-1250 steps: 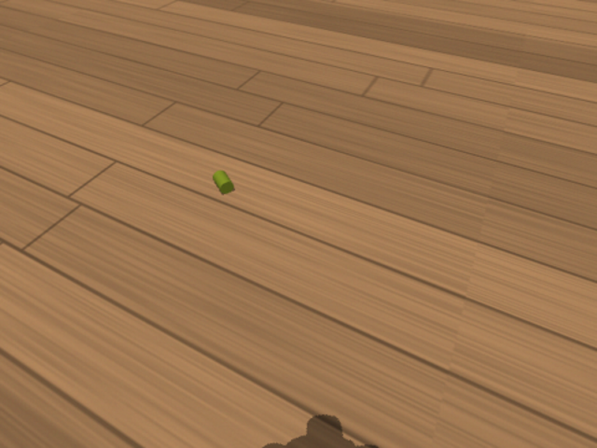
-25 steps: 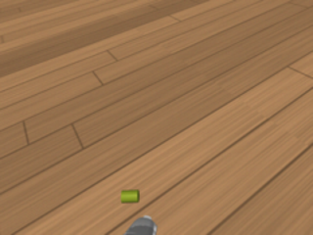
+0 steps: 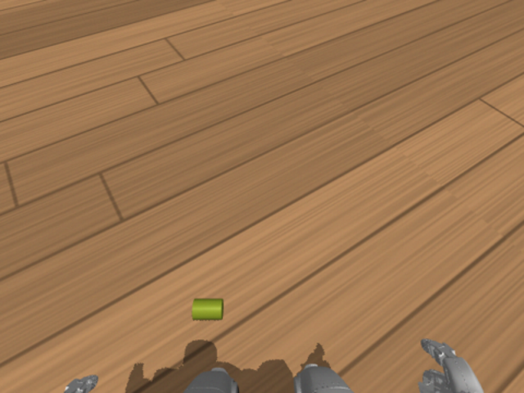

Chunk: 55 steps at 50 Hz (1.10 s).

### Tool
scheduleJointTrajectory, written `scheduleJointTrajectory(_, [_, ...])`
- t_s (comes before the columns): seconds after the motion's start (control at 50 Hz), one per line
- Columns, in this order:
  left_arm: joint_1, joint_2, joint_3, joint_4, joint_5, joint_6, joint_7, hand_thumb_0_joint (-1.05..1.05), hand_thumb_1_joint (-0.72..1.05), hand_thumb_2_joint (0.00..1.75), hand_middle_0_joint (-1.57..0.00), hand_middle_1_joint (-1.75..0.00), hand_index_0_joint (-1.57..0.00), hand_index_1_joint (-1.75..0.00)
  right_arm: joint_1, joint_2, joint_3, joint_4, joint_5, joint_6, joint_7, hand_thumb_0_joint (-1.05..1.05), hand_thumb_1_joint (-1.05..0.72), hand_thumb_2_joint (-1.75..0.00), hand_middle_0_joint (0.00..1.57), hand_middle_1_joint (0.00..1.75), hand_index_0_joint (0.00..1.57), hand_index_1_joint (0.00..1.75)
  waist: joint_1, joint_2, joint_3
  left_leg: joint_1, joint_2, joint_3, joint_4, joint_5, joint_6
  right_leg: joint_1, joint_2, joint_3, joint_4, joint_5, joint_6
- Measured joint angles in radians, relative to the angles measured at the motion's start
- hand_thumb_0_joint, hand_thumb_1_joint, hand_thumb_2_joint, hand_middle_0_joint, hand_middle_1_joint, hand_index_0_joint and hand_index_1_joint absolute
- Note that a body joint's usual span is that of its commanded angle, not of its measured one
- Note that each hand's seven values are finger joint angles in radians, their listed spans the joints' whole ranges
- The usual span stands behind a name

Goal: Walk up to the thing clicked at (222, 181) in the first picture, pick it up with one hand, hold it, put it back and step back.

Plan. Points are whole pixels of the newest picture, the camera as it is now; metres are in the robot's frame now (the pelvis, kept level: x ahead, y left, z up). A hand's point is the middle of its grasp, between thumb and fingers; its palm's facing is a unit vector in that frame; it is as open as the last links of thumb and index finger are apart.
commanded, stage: walk up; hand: left
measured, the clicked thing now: (208, 309) +0.43 +0.21 -0.72
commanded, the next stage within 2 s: stand in 1.06 s
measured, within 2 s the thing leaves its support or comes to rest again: neither
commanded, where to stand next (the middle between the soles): +0.04 -0.03 m, yaw -1 degrees
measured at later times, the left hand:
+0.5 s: hand out of the picture -0.02 +0.22 -0.12, palm faces +0.02 -0.93 -0.37, open 7.3 cm
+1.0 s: hand out of the picture -0.06 +0.26 -0.15, palm faces -0.02 -0.93 -0.37, open 7.3 cm
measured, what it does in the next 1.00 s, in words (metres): steps on the spot: right foot, then left foot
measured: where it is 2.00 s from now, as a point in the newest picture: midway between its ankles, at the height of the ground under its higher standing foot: outside the picture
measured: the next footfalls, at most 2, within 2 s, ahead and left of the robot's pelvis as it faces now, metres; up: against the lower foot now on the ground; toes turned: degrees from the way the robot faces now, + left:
right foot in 0.14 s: +0.01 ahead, -0.12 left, +0.00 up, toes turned -1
left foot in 0.66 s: +0.00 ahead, +0.09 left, +0.00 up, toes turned +0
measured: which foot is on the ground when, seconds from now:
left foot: down 0.00-0.16, up 0.18-0.64, down 0.66-1.00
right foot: up 0.00-0.12, down 0.14-0.66, up 0.68-1.00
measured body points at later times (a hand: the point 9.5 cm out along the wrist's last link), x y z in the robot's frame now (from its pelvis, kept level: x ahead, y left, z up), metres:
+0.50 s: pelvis -0.07 -0.04 +0.01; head -0.05 -0.05 +0.46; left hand -0.02 +0.27 -0.09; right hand +0.00 -0.37 -0.11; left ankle -0.10 +0.10 -0.68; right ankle -0.03 -0.12 -0.72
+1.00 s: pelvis -0.07 -0.03 +0.00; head -0.07 -0.01 +0.45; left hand -0.06 +0.30 -0.12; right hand -0.03 -0.37 -0.09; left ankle -0.03 +0.11 -0.72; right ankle -0.03 -0.18 -0.71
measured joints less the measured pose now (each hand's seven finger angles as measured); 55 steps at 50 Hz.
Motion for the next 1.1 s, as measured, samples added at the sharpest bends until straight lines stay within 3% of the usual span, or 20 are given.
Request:
scheduleJointTrajectory(0.08, [-0.013,0.006,0.017,-0.012,0.019,0.030,-0.018,0.00,0.91,0.90,-0.21,-0.30,-0.21,-0.30,-0.015,-0.026,-0.011,-0.024,-0.001,0.009,-0.012,0.01,-0.90,-0.90,0.21,0.30,0.21,0.30,0.004,0.012,0.006,-0.062,0.025,0.011,0.054,-0.008,-0.019,0.014,0.011,-0.039,-0.047,0.032,-0.014])
scheduleJointTrajectory(0.14, [0.002,0.011,0.034,-0.020,0.037,0.040,-0.036,0.00,0.91,0.90,-0.21,-0.30,-0.21,-0.30,-0.014,-0.052,-0.019,-0.031,0.001,0.016,-0.021,0.01,-0.90,-0.90,0.21,0.30,0.21,0.30,0.017,0.028,-0.004,-0.118,0.052,0.019,0.114,-0.021,-0.041,0.083,0.008,-0.056,-0.196,0.076,-0.027])
scheduleJointTrajectory(0.16, [-0.002,0.001,0.040,-0.016,0.047,0.042,-0.038,0.00,0.91,0.90,-0.21,-0.30,-0.21,-0.30,-0.018,-0.066,-0.024,-0.026,0.005,0.018,-0.025,0.01,-0.90,-0.90,0.21,0.30,0.20,0.30,0.015,0.060,0.009,-0.130,0.073,-0.001,0.136,-0.024,-0.043,0.090,0.030,-0.072,-0.207,0.079,-0.033])
scheduleJointTrajectory(0.18, [-0.001,-0.004,0.042,-0.017,0.055,0.045,-0.044,0.00,0.91,0.90,-0.21,-0.30,-0.21,-0.30,-0.016,-0.072,-0.029,-0.017,0.010,0.022,-0.032,0.01,-0.90,-0.90,0.21,0.30,0.20,0.30,0.008,0.077,0.017,-0.142,0.067,-0.031,0.166,-0.062,-0.035,0.090,0.039,-0.089,-0.206,0.086,-0.041])
scheduleJointTrajectory(0.2, [0.002,-0.003,0.040,-0.023,0.061,0.049,-0.049,0.00,0.91,0.90,-0.21,-0.30,-0.21,-0.30,-0.008,-0.071,-0.032,-0.006,0.013,0.025,-0.042,0.01,-0.91,-0.90,0.21,0.30,0.20,0.30,0.009,0.072,0.018,-0.160,0.034,-0.061,0.229,-0.162,-0.028,0.081,0.032,-0.092,-0.198,0.092,-0.049])
scheduleJointTrajectory(0.22, [0.005,0.000,0.039,-0.030,0.065,0.052,-0.053,0.00,0.91,0.90,-0.21,-0.30,-0.21,-0.30,0.002,-0.066,-0.032,0.008,0.013,0.027,-0.051,0.01,-0.91,-0.90,0.20,0.30,0.20,0.30,0.021,0.052,0.016,-0.174,-0.005,-0.076,0.308,-0.255,-0.024,0.071,0.018,-0.082,-0.193,0.099,-0.056])
scheduleJointTrajectory(0.26, [0.012,0.000,0.040,-0.041,0.067,0.055,-0.054,0.01,0.91,0.90,-0.21,-0.30,-0.21,-0.30,0.020,-0.060,-0.026,0.032,0.019,0.026,-0.058,0.01,-0.91,-0.90,0.20,0.30,0.20,0.29,0.039,0.022,0.014,-0.185,-0.065,-0.093,0.455,-0.331,-0.020,0.062,0.000,-0.061,-0.216,0.129,-0.063])
scheduleJointTrajectory(0.32, [0.011,-0.012,0.041,-0.052,0.075,0.058,-0.053,0.01,0.91,0.90,-0.21,-0.30,-0.21,-0.30,0.059,-0.059,-0.016,0.055,0.026,0.011,-0.062,0.01,-0.91,-0.90,0.20,0.30,0.20,0.29,0.041,0.009,0.002,-0.162,-0.103,-0.105,0.553,-0.306,-0.027,0.055,-0.007,-0.064,-0.281,0.184,-0.067])
scheduleJointTrajectory(0.42, [0.067,-0.025,0.027,-0.069,0.068,-0.002,-0.072,0.01,0.91,0.90,-0.21,-0.30,-0.21,-0.30,0.175,-0.065,-0.007,0.105,0.000,-0.007,-0.015,0.01,-0.91,-0.90,0.20,0.30,0.20,0.29,0.035,0.014,-0.077,-0.018,-0.080,-0.085,0.380,-0.269,-0.030,0.093,-0.006,-0.106,-0.370,0.217,-0.092])
scheduleJointTrajectory(0.54, [0.159,0.001,0.027,-0.028,0.056,-0.032,-0.081,0.00,0.90,0.90,-0.21,-0.30,-0.21,-0.30,0.223,-0.074,-0.015,0.117,-0.018,-0.026,0.023,0.01,-0.91,-0.90,0.20,0.30,0.20,0.30,0.028,-0.003,-0.130,0.053,-0.037,-0.072,0.164,-0.285,-0.008,0.182,-0.038,-0.125,-0.452,0.256,-0.067])
scheduleJointTrajectory(0.62, [0.183,0.036,0.038,-0.003,0.062,-0.007,-0.096,0.01,0.90,0.90,-0.21,-0.30,-0.21,-0.30,0.233,-0.074,-0.024,0.104,-0.011,-0.069,0.032,0.01,-0.91,-0.90,0.20,0.30,0.20,0.30,0.036,-0.017,-0.143,0.077,-0.008,-0.023,-0.004,-0.168,0.009,0.201,-0.055,-0.124,-0.449,0.243,-0.055])
scheduleJointTrajectory(0.68, [0.180,0.062,0.054,-0.003,0.075,0.037,-0.108,0.01,0.90,0.90,-0.21,-0.30,-0.21,-0.30,0.261,-0.077,-0.035,0.087,-0.017,-0.111,-0.005,0.01,-0.91,-0.90,0.21,0.30,0.20,0.30,0.033,-0.031,-0.148,0.095,-0.017,-0.005,-0.058,-0.015,-0.005,0.132,-0.054,-0.093,-0.284,0.108,-0.061])
scheduleJointTrajectory(0.72, [0.166,0.076,0.066,0.007,0.075,0.067,-0.106,0.01,0.91,0.90,-0.21,-0.30,-0.21,-0.30,0.270,-0.065,-0.028,0.095,-0.027,-0.112,-0.035,0.01,-0.91,-0.90,0.21,0.30,0.20,0.30,0.028,-0.061,-0.148,0.078,-0.025,0.010,-0.014,-0.027,-0.013,0.047,-0.028,-0.022,-0.101,0.067,-0.048])
scheduleJointTrajectory(0.78, [0.157,0.098,0.075,0.021,0.067,0.085,-0.117,0.01,0.91,0.90,-0.21,-0.30,-0.20,-0.30,0.273,-0.045,-0.016,0.121,-0.025,-0.098,-0.053,0.01,-0.90,-0.90,0.21,0.30,0.21,0.30,0.014,-0.090,-0.142,0.095,-0.014,0.015,-0.022,-0.036,-0.003,-0.038,-0.012,0.017,0.069,0.087,-0.024])
scheduleJointTrajectory(0.84, [0.159,0.113,0.084,0.039,0.055,0.078,-0.124,0.01,0.91,0.90,-0.21,-0.30,-0.20,-0.30,0.285,-0.037,-0.014,0.128,-0.024,-0.099,-0.053,0.01,-0.90,-0.90,0.21,0.30,0.21,0.30,0.004,-0.104,-0.141,0.110,0.010,0.013,-0.041,-0.029,-0.008,-0.077,-0.024,0.040,0.115,0.140,-0.004])
scheduleJointTrajectory(0.92, [0.170,0.094,0.066,0.082,0.022,0.043,-0.110,0.01,0.91,0.90,-0.20,-0.30,-0.20,-0.30,0.271,-0.050,-0.017,0.120,-0.044,-0.072,-0.023,0.01,-0.90,-0.90,0.21,0.30,0.21,0.30,-0.013,-0.082,-0.141,0.105,0.044,0.009,-0.054,-0.026,-0.014,-0.033,-0.062,0.018,-0.034,0.153,0.022])
scheduleJointTrajectory(1.0, [0.188,0.051,0.039,0.110,0.013,-0.006,-0.062,0.01,0.91,0.90,-0.21,-0.30,-0.21,-0.30,0.234,-0.076,-0.027,0.061,-0.066,-0.011,0.020,0.01,-0.90,-0.90,0.21,0.30,0.20,0.30,-0.035,-0.025,-0.132,0.042,0.054,0.007,0.008,-0.062,0.020,0.078,-0.074,-0.051,-0.270,0.123,0.041])
scheduleJointTrajectory(1.04, [0.189,0.027,0.034,0.120,0.024,-0.028,-0.035,0.01,0.91,0.90,-0.21,-0.30,-0.21,-0.30,0.212,-0.093,-0.037,0.041,-0.062,0.014,0.030,0.01,-0.90,-0.90,0.21,0.30,0.20,0.30,-0.033,0.035,-0.107,-0.002,0.070,-0.017,0.108,-0.133,0.040,0.114,-0.044,-0.072,-0.339,0.226,0.039])
scheduleJointTrajectory(1.06, [0.186,0.013,0.030,0.120,0.035,-0.036,-0.027,0.01,0.91,0.90,-0.21,-0.30,-0.21,-0.30,0.206,-0.097,-0.043,0.043,-0.056,0.023,0.029,0.01,-0.90,-0.90,0.21,0.30,0.20,0.30,-0.031,0.073,-0.095,-0.023,0.068,-0.049,0.167,-0.185,0.044,0.116,-0.029,-0.087,-0.326,0.221,0.035])
scheduleJointTrajectory(1.1, [0.181,0.006,0.016,0.120,0.049,-0.039,-0.022,0.01,0.91,0.90,-0.21,-0.30,-0.21,-0.30,0.201,-0.083,-0.037,0.066,-0.026,0.031,0.015,0.01,-0.91,-0.90,0.20,0.30,0.20,0.30,-0.009,0.090,-0.105,-0.053,0.020,-0.073,0.235,-0.245,0.046,0.104,-0.039,-0.085,-0.303,0.197,0.026])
